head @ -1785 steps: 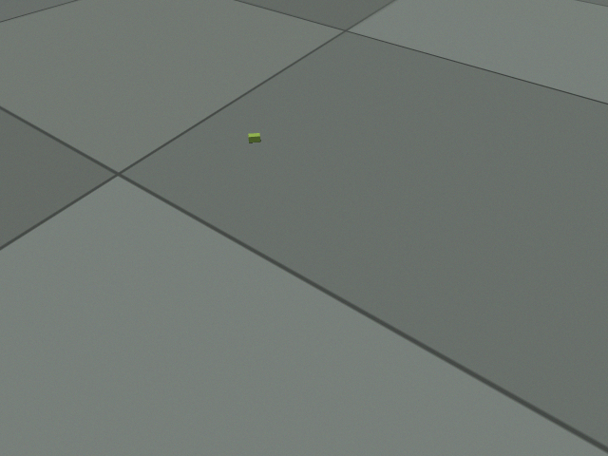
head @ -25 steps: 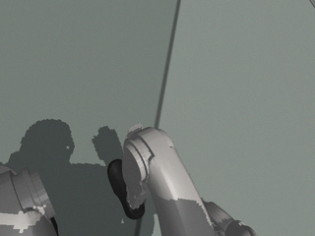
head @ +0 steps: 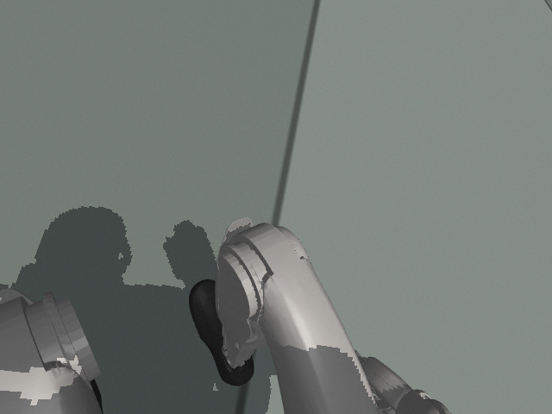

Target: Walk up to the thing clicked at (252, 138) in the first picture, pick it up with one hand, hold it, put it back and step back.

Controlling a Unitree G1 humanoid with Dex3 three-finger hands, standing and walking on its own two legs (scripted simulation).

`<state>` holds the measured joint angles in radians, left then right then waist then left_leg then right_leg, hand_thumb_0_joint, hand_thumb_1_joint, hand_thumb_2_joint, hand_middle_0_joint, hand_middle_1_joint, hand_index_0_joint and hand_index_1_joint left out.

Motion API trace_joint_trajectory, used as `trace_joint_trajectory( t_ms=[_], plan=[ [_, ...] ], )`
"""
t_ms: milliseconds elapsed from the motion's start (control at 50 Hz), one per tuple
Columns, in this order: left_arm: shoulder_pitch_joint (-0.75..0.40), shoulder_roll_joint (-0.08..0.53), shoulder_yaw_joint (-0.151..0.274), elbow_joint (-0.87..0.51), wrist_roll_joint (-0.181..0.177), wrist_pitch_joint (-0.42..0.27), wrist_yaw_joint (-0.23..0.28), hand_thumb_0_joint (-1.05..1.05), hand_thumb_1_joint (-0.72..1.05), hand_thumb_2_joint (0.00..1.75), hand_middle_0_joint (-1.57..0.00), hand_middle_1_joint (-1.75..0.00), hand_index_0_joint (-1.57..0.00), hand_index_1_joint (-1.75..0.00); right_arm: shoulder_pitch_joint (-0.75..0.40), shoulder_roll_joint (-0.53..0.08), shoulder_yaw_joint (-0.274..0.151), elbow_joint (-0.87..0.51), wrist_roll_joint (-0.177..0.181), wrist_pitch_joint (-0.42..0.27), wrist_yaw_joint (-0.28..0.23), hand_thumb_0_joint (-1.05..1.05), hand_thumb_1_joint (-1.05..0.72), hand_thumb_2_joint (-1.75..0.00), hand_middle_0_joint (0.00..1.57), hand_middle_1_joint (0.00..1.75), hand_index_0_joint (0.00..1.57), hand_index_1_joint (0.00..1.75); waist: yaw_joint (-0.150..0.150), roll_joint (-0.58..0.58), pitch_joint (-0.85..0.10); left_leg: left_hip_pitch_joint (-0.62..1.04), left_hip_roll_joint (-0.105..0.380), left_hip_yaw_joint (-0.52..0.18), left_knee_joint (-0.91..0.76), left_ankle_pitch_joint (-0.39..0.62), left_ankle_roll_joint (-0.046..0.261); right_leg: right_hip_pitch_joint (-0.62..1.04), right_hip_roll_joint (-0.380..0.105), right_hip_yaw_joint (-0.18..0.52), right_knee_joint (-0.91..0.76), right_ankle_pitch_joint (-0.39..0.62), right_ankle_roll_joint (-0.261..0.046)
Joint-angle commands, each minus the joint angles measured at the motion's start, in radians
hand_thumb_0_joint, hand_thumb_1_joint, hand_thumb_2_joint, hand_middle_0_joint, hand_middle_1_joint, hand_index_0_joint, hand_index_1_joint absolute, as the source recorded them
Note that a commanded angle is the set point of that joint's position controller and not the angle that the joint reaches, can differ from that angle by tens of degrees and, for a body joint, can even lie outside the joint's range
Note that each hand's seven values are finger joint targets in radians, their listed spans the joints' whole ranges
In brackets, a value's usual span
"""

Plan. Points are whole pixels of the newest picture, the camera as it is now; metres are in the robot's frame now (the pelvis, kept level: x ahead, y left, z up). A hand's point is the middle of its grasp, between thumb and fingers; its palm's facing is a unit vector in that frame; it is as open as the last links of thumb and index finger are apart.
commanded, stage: withdraw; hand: left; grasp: from above
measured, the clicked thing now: out of the picture +0.44 +0.38 -0.29
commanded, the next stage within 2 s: home in 0.80 s
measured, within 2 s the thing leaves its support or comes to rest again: neither
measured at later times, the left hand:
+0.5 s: hand out of the picture +0.41 +0.40 -0.10, palm faces -0.53 -0.17 -0.83, open 14.0 cm
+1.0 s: hand out of the picture +0.42 +0.38 -0.12, palm faces -0.46 -0.10 -0.88, open 13.5 cm
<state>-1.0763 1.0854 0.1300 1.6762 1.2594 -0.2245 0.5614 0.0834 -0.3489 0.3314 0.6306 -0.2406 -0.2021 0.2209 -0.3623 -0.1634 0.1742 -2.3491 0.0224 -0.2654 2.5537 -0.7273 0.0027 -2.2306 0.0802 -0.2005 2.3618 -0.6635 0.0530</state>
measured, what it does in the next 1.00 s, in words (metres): stands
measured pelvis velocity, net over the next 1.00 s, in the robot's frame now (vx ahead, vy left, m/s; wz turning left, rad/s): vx -0.01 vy -0.01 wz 0.11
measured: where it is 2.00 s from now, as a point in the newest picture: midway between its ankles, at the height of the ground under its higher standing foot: (165, 389)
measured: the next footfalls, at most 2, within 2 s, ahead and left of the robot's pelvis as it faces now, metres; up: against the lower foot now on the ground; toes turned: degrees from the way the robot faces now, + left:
none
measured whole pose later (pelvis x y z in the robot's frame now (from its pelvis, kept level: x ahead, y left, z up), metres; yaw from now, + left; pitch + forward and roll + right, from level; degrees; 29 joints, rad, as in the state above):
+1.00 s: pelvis -0.01 -0.01 +0.03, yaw +6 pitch +33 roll -10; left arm -1.01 0.85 0.05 1.46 1.22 -0.16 0.30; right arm 0.15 -0.26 0.17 0.66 -0.11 0.00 0.12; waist -0.27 0.01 -0.03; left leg -2.33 0.01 -0.14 2.38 -0.64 0.02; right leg -2.24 0.04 -0.10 2.27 -0.63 0.04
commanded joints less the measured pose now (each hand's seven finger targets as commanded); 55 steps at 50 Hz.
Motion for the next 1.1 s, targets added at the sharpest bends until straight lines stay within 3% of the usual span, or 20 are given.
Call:
trace_joint_trajectory(
  t_ms=[0,60,140,220,300,360,380,440,520,580,600,680,740,780,820,880,900,960,1020,1080],
  plan=[
    [-0.241,0.28,0.018,-0.293,-0.011,0.008,0.015,0.0,-0.52,0.99,-0.07,-1.01,-0.08,-1.0,0.183,-0.318,-0.123,0.017,0.014,0.007,-0.01,0.0,-0.9,-0.9,0.2,0.3,0.2,0.3,0.019,0.71,-0.776,0.597,0.034,0.104,-0.289,0.326,-0.014,0.364,0.028,-0.074,-0.168,0.313,-0.082],
    [-0.175,0.291,0.058,-0.422,-0.029,0.026,-0.037,0.0,-0.53,0.99,-0.07,-1.0,-0.07,-1.0,0.179,-0.31,-0.165,0.006,0.029,0.03,-0.008,0.0,-0.9,-0.9,0.2,0.3,0.2,0.3,0.075,0.77,-0.891,0.643,0.028,0.118,-0.311,0.374,-0.018,0.375,0.022,-0.06,-0.171,0.332,-0.087],
    [-0.133,0.175,0.031,-0.542,-0.059,0.06,-0.133,0.0,-0.52,0.99,-0.07,-1.0,-0.07,-1.0,0.213,-0.278,-0.227,0.012,0.062,0.073,0.006,0.0,-0.9,-0.9,0.2,0.3,0.2,0.3,0.107,0.76,-0.919,0.63,0.019,0.131,-0.351,0.352,-0.013,0.323,0.014,-0.034,-0.193,0.301,-0.092],
    [-0.146,0.026,-0.043,-0.547,-0.111,0.106,-0.234,0.0,-0.52,1.0,-0.07,-1.0,-0.07,-1.0,0.258,-0.251,-0.266,0.01,0.106,0.117,0.008,0.0,-0.9,-0.9,0.2,0.3,0.2,0.3,0.078,0.585,-0.848,0.563,0.011,0.134,-0.398,0.284,0.009,0.323,0.01,-0.013,-0.258,0.267,-0.087],
    [-0.14,-0.043,-0.097,-0.479,-0.147,0.118,-0.356,0.0,-0.52,1.01,-0.07,-1.0,-0.06,-1.01,0.286,-0.262,-0.287,-0.002,0.132,0.164,-0.026,0.0,-0.9,-0.9,0.2,0.3,0.2,0.3,0.048,0.407,-0.709,0.457,-0.004,0.134,-0.431,0.171,0.027,0.326,0.0,0.004,-0.329,0.174,-0.093],
    [-0.132,-0.011,-0.104,-0.471,-0.146,0.104,-0.436,0.0,-0.51,1.01,-0.07,-1.01,-0.07,-1.01,0.277,-0.244,-0.283,-0.012,0.144,0.195,-0.064,0.0,-0.89,-0.9,0.2,0.3,0.2,0.3,0.079,0.367,-0.686,0.428,-0.014,0.154,-0.45,0.146,0.032,0.368,-0.003,0.028,-0.357,0.125,-0.1],
    [-0.143,-0.009,-0.102,-0.484,-0.149,0.092,-0.454,0.0,-0.5,1.01,-0.07,-1.0,-0.07,-1.0,0.282,-0.24,-0.281,-0.02,0.143,0.201,-0.076,0.0,-0.89,-0.9,0.2,0.3,0.2,0.3,0.067,0.34,-0.682,0.422,-0.015,0.158,-0.444,0.143,0.033,0.386,-0.005,0.032,-0.367,0.117,-0.098],
    [-0.166,0.03,-0.082,-0.502,-0.155,0.031,-0.488,0.0,-0.49,1.0,-0.08,-1.0,-0.08,-1.0,0.265,-0.241,-0.266,-0.028,0.143,0.214,-0.108,0.0,-0.89,-0.9,0.2,0.3,0.2,0.3,0.076,0.312,-0.677,0.403,-0.023,0.162,-0.421,0.129,0.034,0.37,-0.009,0.04,-0.372,0.086,-0.103],
    [-0.19,0.098,-0.038,-0.511,-0.125,-0.097,-0.469,0.0,-0.49,0.99,-0.09,-0.99,-0.09,-0.99,0.246,-0.219,-0.235,-0.021,0.125,0.216,-0.133,0.0,-0.89,-0.9,0.2,0.3,0.2,0.3,0.092,0.361,-0.723,0.442,-0.019,0.17,-0.387,0.162,0.026,0.364,-0.009,0.04,-0.339,0.111,-0.097],
    [-0.258,0.133,-0.007,-0.572,-0.076,-0.174,-0.395,0.0,-0.51,1.0,-0.08,-1.0,-0.08,-1.0,0.234,-0.213,-0.22,-0.01,0.101,0.222,-0.135,0.0,-0.89,-0.9,0.2,0.3,0.2,0.3,0.109,0.524,-0.862,0.595,-0.01,0.166,-0.379,0.256,0.013,0.354,-0.007,0.032,-0.277,0.2,-0.094],
    [-0.278,0.129,-0.005,-0.591,-0.057,-0.182,-0.36,0.0,-0.5,1.0,-0.08,-1.0,-0.08,-1.0,0.238,-0.225,-0.225,-0.009,0.094,0.226,-0.133,0.0,-0.89,-0.9,0.2,0.3,0.2,0.3,0.101,0.573,-0.887,0.64,-0.012,0.161,-0.381,0.286,0.007,0.329,-0.009,0.018,-0.268,0.221,-0.096],
    [-0.297,0.09,-0.013,-0.633,-0.015,-0.155,-0.233,0.0,-0.48,0.98,-0.08,-1.0,-0.09,-0.99,0.241,-0.232,-0.25,0.001,0.091,0.234,-0.116,0.0,-0.89,-0.89,0.2,0.3,0.2,0.3,0.102,0.69,-0.936,0.721,-0.009,0.152,-0.423,0.275,-0.004,0.249,-0.011,-0.007,-0.231,0.217,-0.098],
    [-0.305,0.114,0.026,-0.647,0.004,-0.075,-0.181,0.0,-0.46,0.96,-0.09,-0.98,-0.1,-0.96,0.264,-0.233,-0.284,0.002,0.101,0.224,-0.114,0.0,-0.89,-0.89,0.2,0.3,0.2,0.3,0.122,0.726,-0.971,0.748,-0.005,0.146,-0.475,0.228,-0.009,0.233,-0.021,-0.007,-0.238,0.198,-0.1],
    [-0.264,0.09,0.024,-0.534,0.007,-0.013,-0.163,0.0,-0.44,0.94,-0.12,-0.94,-0.12,-0.93,0.262,-0.232,-0.29,0.014,0.108,0.221,-0.114,0.0,-0.89,-0.9,0.2,0.3,0.2,0.3,0.13,0.68,-0.945,0.711,-0.005,0.143,-0.492,0.194,-0.003,0.21,-0.023,-0.005,-0.241,0.182,-0.099],
    [-0.212,0.049,-0.002,-0.426,-0.007,0.031,-0.16,0.0,-0.43,0.94,-0.11,-0.94,-0.12,-0.93,0.265,-0.216,-0.282,0.026,0.112,0.216,-0.115,0.0,-0.89,-0.89,0.2,0.3,0.2,0.3,0.112,0.575,-0.853,0.593,-0.014,0.163,-0.478,0.152,0.012,0.224,-0.018,0.004,-0.274,0.157,-0.096],
    [-0.182,-0.002,-0.057,-0.33,-0.031,0.077,-0.197,0.0,-0.41,0.92,-0.12,-0.95,-0.13,-0.93,0.258,-0.199,-0.269,0.028,0.122,0.206,-0.119,0.0,-0.88,-0.89,0.2,0.3,0.2,0.3,0.097,0.45,-0.805,0.476,-0.024,0.188,-0.445,0.131,0.037,0.257,-0.011,0.025,-0.309,0.137,-0.093],
    [-0.178,-0.002,-0.065,-0.315,-0.043,0.082,-0.215,0.0,-0.33,0.84,-0.2,-0.87,-0.2,-0.85,0.253,-0.197,-0.262,0.028,0.126,0.201,-0.118,0.0,-0.88,-0.9,0.2,0.3,0.2,0.3,0.091,0.423,-0.777,0.432,-0.026,0.193,-0.433,0.13,0.043,0.278,-0.012,0.032,-0.315,0.132,-0.089],
    [-0.201,0.024,-0.051,-0.346,-0.084,0.071,-0.279,0.0,-0.09,0.87,-0.23,-0.63,-0.21,-0.61,0.269,-0.199,-0.258,0.025,0.133,0.187,-0.117,0.0,-0.89,-0.9,0.2,0.3,0.2,0.3,0.08,0.356,-0.79,0.401,-0.028,0.188,-0.419,0.149,0.051,0.339,-0.015,0.038,-0.318,0.137,-0.083],
    [-0.151,0.061,-0.004,-0.406,-0.129,0.032,-0.334,0.0,0.14,0.86,-0.22,-0.5,-0.2,-0.52,0.274,-0.208,-0.268,0.003,0.125,0.176,-0.115,0.0,-0.89,-0.9,0.2,0.3,0.2,0.3,0.105,0.352,-0.817,0.43,-0.029,0.194,-0.401,0.182,0.041,0.394,-0.021,0.043,-0.325,0.138,-0.085],
    [-0.081,0.063,0.055,-0.602,-0.189,-0.016,-0.363,0.0,0.25,0.79,-0.2,-0.42,-0.19,-0.43,0.29,-0.198,-0.29,-0.002,0.127,0.173,-0.108,0.0,-0.89,-0.9,0.2,0.3,0.2,0.3,0.174,0.488,-0.966,0.566,-0.033,0.207,-0.423,0.253,0.016,0.432,-0.028,0.043,-0.309,0.185,-0.094]
  ],
)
